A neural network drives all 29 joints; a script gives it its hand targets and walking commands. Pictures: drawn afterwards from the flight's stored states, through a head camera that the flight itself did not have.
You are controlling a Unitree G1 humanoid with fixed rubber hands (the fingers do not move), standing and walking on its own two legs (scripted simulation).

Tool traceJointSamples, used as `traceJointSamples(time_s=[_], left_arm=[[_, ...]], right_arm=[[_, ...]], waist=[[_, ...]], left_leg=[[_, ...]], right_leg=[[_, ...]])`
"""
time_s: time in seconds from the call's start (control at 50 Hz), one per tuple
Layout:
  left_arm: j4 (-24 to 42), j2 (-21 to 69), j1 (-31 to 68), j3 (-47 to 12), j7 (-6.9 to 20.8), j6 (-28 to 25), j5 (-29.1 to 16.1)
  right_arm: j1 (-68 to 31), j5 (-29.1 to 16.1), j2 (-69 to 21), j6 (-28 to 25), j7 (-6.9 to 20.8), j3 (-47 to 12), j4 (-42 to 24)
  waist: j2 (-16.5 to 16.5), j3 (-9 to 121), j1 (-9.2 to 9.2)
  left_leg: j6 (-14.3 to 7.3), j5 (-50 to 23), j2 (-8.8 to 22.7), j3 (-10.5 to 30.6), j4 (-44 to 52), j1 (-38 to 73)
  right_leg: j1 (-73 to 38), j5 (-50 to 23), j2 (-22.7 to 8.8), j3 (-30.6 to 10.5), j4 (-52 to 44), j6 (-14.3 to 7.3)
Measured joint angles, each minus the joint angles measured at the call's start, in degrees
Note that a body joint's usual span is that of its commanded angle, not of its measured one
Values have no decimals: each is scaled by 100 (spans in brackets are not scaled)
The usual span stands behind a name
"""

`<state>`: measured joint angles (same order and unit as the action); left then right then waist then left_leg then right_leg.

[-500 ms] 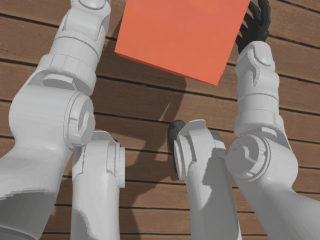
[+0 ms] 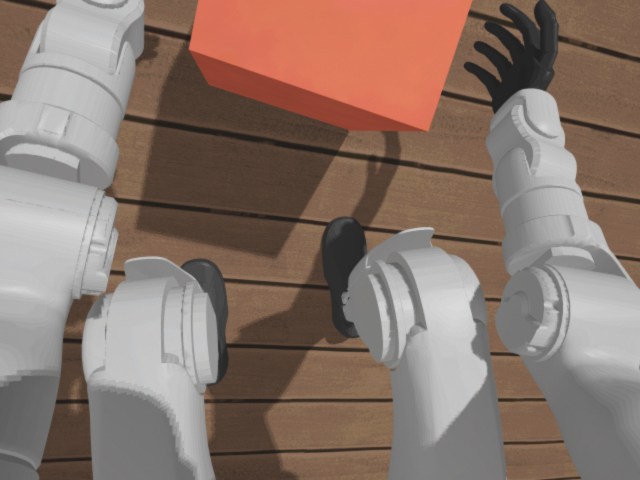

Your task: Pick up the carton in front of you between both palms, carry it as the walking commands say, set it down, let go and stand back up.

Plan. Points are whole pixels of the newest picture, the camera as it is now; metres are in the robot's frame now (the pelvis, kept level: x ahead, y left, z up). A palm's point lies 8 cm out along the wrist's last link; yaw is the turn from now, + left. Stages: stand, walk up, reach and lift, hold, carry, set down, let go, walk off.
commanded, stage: set down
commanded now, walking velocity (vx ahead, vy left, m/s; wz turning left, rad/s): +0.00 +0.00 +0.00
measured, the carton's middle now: (320, 9) +0.54 -0.06 -0.25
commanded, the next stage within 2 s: let go in 1.08 s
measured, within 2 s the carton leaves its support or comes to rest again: neither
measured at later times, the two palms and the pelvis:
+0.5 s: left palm out of the picture +0.59 +0.11 -0.03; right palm out of the picture +0.46 -0.25 -0.03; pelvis +0.00 -0.01 +0.08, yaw +0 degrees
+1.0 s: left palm out of the picture +0.59 +0.13 +0.12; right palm out of the picture +0.46 -0.25 +0.12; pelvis +0.03 +0.00 +0.21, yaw +1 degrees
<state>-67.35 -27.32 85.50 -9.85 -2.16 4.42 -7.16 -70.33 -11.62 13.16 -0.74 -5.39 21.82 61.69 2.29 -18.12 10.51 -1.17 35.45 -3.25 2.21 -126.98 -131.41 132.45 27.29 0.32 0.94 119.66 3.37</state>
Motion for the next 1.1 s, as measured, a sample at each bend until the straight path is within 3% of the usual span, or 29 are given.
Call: traceJointSamples(time_s=[0.14,0.3,0.48,0.74,1.1], left_arm=[[104,-150,403,-74,55,207,-165],[156,-120,164,375,145,535,12],[42,2,-158,945,337,533,397],[931,94,-858,1055,503,866,628],[840,383,-1349,1587,739,869,1076]], right_arm=[[-137,-436,-156,217,-317,-431,-496],[459,-39,-665,631,-676,-437,-1541],[941,242,-770,870,-588,-323,-2044],[1610,377,-922,1197,-493,-173,-2806],[2070,905,-1117,1215,-204,166,-2810]], waist=[[22,7,26],[-256,560,83],[-371,1310,104],[-401,1891,98],[-502,2272,97]], left_leg=[[42,-109,109,35,21,97],[37,-83,188,-53,670,582],[55,-154,209,-75,1574,1005],[90,-413,108,-9,2887,1758],[74,-1073,36,27,5136,3487]], right_leg=[[-47,-194,32,70,-49,-99],[-439,-198,119,-33,-629,-113],[-832,-245,176,-98,-1477,-124],[-1639,-390,135,-124,-2734,-142],[-3408,-944,73,-216,-4917,-135]])
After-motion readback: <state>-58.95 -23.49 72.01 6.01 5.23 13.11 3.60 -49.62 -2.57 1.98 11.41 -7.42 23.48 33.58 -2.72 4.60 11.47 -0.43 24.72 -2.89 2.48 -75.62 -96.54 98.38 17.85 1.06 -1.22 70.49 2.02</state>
